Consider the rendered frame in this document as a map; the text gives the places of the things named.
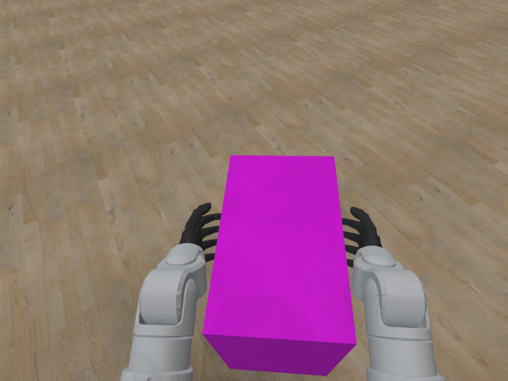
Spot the robot right forearm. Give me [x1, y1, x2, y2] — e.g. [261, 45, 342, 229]
[351, 245, 445, 381]

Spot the carton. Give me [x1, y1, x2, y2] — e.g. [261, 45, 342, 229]
[202, 156, 356, 376]

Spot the robot left forearm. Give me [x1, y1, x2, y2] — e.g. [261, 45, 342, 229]
[120, 243, 207, 381]

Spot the robot right hand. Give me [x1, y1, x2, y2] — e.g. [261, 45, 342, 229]
[342, 206, 382, 267]

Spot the robot left hand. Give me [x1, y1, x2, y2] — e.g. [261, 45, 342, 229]
[179, 202, 221, 262]

